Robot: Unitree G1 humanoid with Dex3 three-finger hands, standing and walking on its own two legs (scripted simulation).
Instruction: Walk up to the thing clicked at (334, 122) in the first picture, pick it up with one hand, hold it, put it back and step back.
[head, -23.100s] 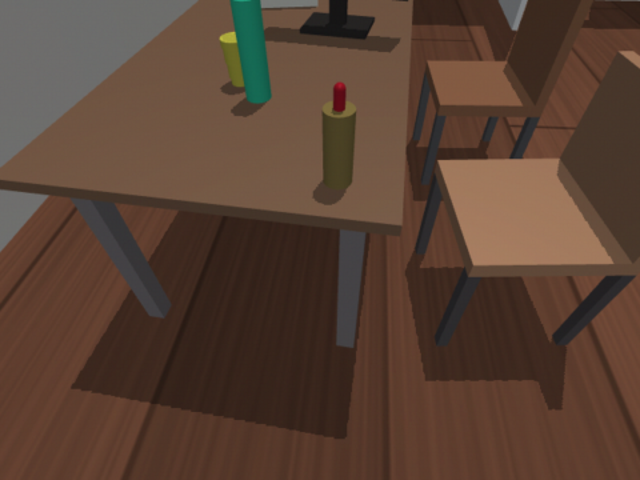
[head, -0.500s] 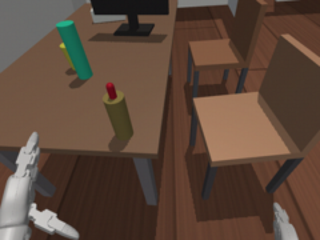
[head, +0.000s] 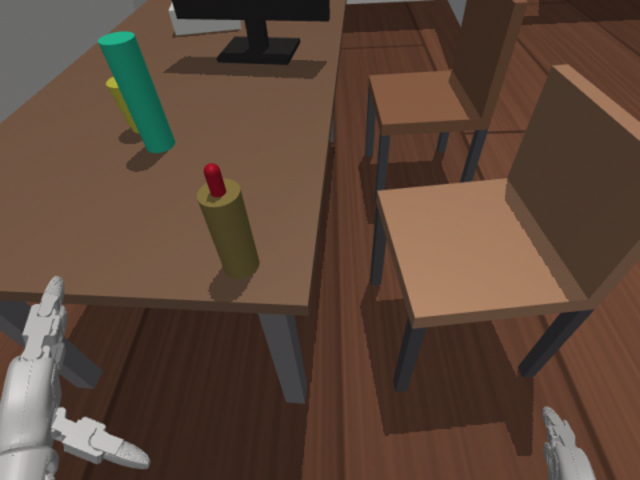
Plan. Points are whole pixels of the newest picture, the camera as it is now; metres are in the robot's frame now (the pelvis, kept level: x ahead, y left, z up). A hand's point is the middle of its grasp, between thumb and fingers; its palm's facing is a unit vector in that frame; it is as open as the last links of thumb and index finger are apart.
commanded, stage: home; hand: left
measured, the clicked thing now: (228, 221) +0.45 +0.20 +0.06
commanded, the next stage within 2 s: none
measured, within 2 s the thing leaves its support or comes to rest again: neither
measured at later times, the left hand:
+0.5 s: hand (226, 430) +0.19 +0.18 -0.10, palm faces +0.03 -0.98 -0.19, open 17.6 cm
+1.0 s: hand (202, 454) +0.17 +0.21 -0.12, palm faces -0.08 -0.94 -0.33, open 17.6 cm
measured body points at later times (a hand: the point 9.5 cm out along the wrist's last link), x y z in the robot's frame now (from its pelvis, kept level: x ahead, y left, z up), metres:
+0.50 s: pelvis +0.02 +0.01 +0.00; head +0.04 +0.01 +0.45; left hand +0.19 +0.23 -0.08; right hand +0.19 -0.23 -0.09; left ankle +0.03 +0.13 -0.74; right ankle -0.01 -0.12 -0.74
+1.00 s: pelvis +0.02 +0.00 +0.00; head +0.02 -0.01 +0.45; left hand +0.17 +0.26 -0.10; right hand +0.13 -0.27 -0.12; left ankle +0.03 +0.13 -0.74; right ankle -0.01 -0.12 -0.74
